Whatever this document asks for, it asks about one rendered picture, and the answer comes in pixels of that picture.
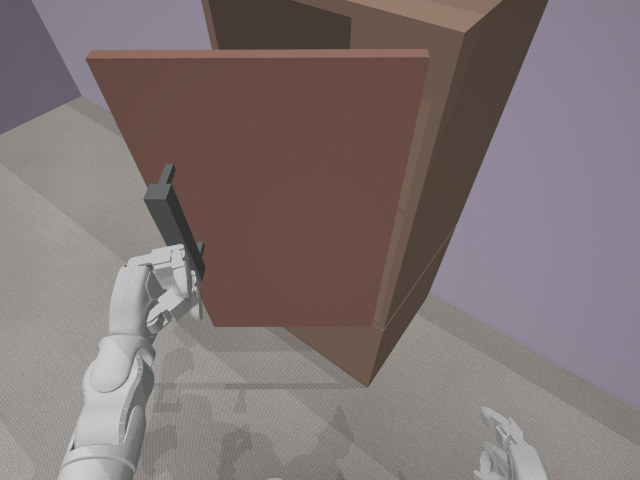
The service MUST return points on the robot left forearm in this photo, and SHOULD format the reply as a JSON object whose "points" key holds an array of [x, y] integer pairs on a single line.
{"points": [[107, 440]]}

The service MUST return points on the left robot hand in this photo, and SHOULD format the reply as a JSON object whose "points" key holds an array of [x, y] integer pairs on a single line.
{"points": [[137, 290]]}

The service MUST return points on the handle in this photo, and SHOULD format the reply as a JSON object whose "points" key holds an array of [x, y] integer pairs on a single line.
{"points": [[167, 214]]}

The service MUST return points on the right robot hand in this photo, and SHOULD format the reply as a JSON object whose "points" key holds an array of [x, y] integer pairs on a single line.
{"points": [[522, 461]]}

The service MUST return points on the cupboard door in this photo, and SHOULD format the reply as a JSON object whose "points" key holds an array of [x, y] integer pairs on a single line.
{"points": [[289, 167]]}

